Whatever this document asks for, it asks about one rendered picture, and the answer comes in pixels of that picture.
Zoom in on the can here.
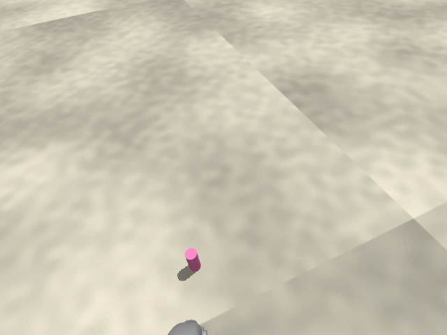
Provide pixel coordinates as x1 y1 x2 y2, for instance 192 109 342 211
185 248 201 271

